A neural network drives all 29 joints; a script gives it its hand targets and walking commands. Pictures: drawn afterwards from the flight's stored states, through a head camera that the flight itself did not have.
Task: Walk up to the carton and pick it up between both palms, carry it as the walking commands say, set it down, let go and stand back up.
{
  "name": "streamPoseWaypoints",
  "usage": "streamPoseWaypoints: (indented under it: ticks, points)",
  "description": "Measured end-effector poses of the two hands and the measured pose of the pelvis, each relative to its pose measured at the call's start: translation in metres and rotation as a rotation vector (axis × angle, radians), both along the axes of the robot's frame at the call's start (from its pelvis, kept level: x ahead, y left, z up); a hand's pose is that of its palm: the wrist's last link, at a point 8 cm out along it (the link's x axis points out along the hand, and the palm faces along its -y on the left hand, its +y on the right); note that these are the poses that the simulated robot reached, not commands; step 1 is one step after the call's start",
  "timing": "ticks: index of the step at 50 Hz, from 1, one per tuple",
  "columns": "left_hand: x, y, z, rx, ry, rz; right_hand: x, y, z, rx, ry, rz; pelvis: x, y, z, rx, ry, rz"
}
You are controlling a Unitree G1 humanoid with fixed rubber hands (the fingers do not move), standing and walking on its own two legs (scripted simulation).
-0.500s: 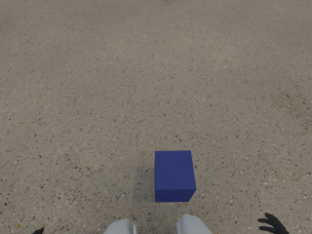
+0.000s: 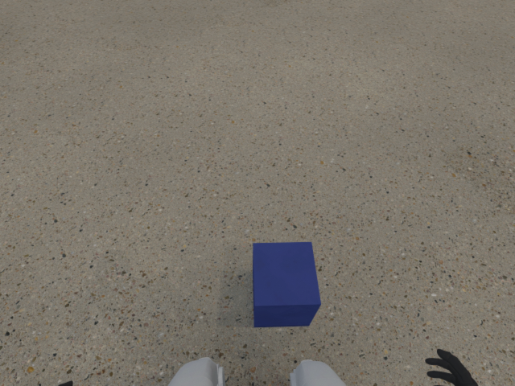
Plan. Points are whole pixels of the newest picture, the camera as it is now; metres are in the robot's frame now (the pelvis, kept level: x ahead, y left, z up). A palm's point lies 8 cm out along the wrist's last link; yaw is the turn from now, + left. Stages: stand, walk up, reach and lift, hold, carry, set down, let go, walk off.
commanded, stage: walk up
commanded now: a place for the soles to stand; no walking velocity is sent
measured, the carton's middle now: (281, 286) +0.48 -0.09 -0.60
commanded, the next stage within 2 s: none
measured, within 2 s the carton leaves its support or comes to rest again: neither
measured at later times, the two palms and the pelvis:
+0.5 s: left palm out of the picture +0.01 +0.31 -0.09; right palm out of the picture +0.08 -0.32 -0.11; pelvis -0.04 -0.01 -0.01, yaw -1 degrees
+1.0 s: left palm out of the picture +0.01 +0.33 -0.10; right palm out of the picture +0.06 -0.31 -0.10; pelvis -0.04 +0.01 -0.01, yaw -1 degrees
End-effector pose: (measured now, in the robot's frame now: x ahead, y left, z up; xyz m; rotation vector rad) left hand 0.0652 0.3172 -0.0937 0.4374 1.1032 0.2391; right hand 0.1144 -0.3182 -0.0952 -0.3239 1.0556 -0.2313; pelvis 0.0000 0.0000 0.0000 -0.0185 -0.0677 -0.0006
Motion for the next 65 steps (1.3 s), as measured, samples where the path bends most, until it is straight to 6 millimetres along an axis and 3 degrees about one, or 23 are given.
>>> streamPoseWaypoints:
  ticks: [6,11,16,22,27,36,42,46,55,60,65]
  points:
    - [-0.017,-0.001,-0.002,0.011,0.027,0.002,-0.006,-0.001,-0.011,0.015,0.023,-0.007,-0.008,-0.002,-0.005,0.005,0.001,-0.001]
    - [-0.015,0.007,-0.004,0.002,0.002,-0.002,-0.011,0.008,-0.007,0.009,0.001,-0.001,-0.015,0.007,-0.005,-0.007,-0.01,-0.002]
    - [-0.014,0.003,-0.003,-0.005,-0.023,-0.007,-0.018,0.004,0.0,-0.002,-0.023,0.0,-0.024,0.004,-0.003,-0.006,-0.019,-0.003]
    - [-0.042,-0.008,-0.005,0.011,0.009,-0.001,-0.031,-0.007,-0.013,0.018,-0.005,-0.005,-0.037,-0.009,-0.01,0.013,-0.006,-0.003]
    - [-0.063,-0.002,0.0,0.022,0.045,0.001,-0.038,-0.002,-0.014,0.038,-0.007,-0.02,-0.04,-0.003,-0.007,0.015,-0.015,-0.017]
    - [-0.047,0.009,-0.001,0.002,-0.003,-0.013,-0.055,0.009,-0.005,0.015,-0.006,-0.024,-0.045,0.01,-0.003,-0.004,-0.021,-0.018]
    - [-0.059,0.0,-0.005,0.004,0.022,-0.009,-0.055,-0.001,-0.01,0.016,0.001,-0.027,-0.046,0.001,-0.007,0.01,-0.001,-0.017]
    - [-0.066,0.005,-0.003,0.008,0.043,-0.008,-0.052,0.003,-0.009,0.021,-0.002,-0.035,-0.044,0.006,-0.006,0.009,0.001,-0.024]
    - [-0.043,0.011,-0.002,-0.004,-0.005,-0.023,-0.051,0.01,-0.001,0.004,-0.027,-0.028,-0.043,0.013,-0.003,-0.003,-0.003,-0.026]
    - [-0.05,0.004,-0.004,0.004,0.003,-0.023,-0.053,0.003,-0.009,0.014,-0.013,-0.035,-0.045,0.006,-0.007,0.008,0.004,-0.027]
    - [-0.052,0.011,-0.005,0.001,0.011,-0.026,-0.054,0.009,-0.008,0.015,-0.015,-0.036,-0.045,0.012,-0.007,0.002,0.002,-0.03]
